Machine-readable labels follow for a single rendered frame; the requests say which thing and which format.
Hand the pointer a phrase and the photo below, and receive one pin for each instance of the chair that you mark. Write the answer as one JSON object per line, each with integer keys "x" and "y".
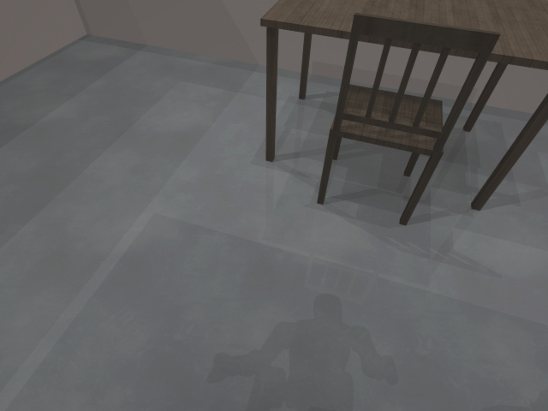
{"x": 394, "y": 119}

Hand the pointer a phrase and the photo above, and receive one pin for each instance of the table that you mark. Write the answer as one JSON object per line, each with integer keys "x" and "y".
{"x": 523, "y": 41}

